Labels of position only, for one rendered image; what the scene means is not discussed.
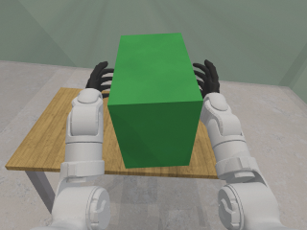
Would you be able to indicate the carton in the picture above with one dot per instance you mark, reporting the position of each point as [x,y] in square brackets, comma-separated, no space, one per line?
[154,101]

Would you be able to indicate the table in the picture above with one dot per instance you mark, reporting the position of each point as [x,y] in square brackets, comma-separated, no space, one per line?
[43,149]

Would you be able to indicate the robot left hand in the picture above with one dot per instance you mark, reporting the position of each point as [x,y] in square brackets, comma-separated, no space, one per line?
[96,78]

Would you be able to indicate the robot right upper arm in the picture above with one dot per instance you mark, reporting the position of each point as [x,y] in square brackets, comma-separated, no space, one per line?
[248,206]

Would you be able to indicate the robot right hand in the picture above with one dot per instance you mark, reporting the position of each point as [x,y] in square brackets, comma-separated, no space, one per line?
[210,83]

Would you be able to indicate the left robot forearm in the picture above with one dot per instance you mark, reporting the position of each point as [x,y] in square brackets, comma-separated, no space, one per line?
[84,135]

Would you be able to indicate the right robot forearm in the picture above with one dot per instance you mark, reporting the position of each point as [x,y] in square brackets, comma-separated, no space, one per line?
[234,162]

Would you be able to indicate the robot left upper arm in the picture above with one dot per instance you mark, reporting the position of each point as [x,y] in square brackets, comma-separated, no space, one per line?
[80,208]

